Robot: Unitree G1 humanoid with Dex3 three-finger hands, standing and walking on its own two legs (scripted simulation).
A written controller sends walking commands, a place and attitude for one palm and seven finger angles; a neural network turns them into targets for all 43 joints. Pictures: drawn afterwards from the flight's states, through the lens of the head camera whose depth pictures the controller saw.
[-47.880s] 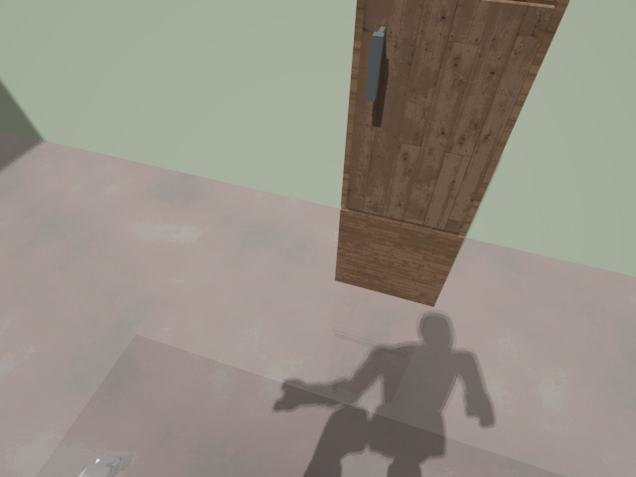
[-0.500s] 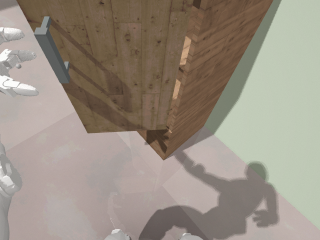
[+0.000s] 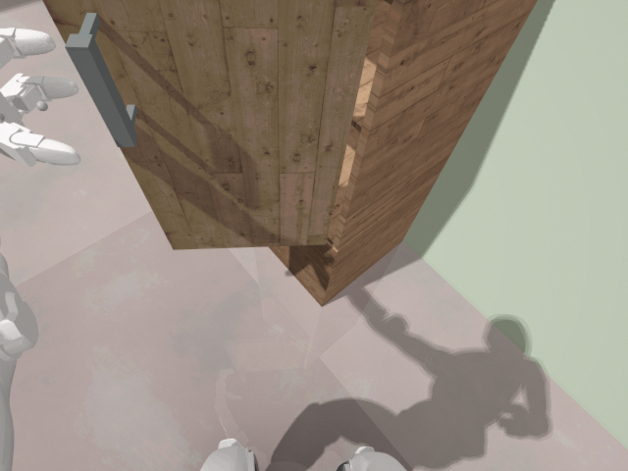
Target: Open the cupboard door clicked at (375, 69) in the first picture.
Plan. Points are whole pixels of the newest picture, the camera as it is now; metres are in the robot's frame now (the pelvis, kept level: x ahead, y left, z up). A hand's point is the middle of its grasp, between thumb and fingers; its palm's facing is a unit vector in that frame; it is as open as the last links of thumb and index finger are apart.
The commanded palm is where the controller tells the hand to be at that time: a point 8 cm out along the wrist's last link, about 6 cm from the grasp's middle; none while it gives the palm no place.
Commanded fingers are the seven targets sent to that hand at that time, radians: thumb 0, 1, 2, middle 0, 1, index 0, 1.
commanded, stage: move the hooked fingers beside the handle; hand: left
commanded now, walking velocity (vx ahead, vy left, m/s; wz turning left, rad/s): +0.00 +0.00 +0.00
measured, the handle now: (110, 85) +0.54 +0.21 +0.15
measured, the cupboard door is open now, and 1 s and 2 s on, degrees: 54 53 53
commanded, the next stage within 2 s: slide the fingers in behind the handle in 0.62 s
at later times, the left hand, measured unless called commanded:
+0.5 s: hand (36, 108) +0.50 +0.28 +0.15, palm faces -0.01 -1.00 +0.00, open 14.0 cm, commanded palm +0.48 +0.32 +0.14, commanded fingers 0.00 -0.50 0.30 -0.30 -1.20 -0.30 -1.20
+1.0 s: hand (60, 113) +0.49 +0.25 +0.15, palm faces -0.03 -1.00 +0.00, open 14.0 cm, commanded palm +0.47 +0.30 +0.14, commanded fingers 0.00 -0.50 0.30 -0.30 -1.20 -0.30 -1.20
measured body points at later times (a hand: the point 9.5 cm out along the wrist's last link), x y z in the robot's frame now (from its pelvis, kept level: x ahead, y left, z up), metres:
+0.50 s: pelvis +0.01 +0.01 +0.00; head +0.11 +0.02 +0.44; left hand +0.49 +0.33 +0.15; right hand +0.00 -0.27 -0.10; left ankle +0.03 +0.12 -0.71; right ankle -0.02 -0.14 -0.71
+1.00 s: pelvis +0.01 +0.01 +0.00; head +0.09 +0.02 +0.44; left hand +0.48 +0.31 +0.15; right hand +0.04 -0.27 -0.11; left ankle +0.03 +0.12 -0.71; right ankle -0.02 -0.14 -0.71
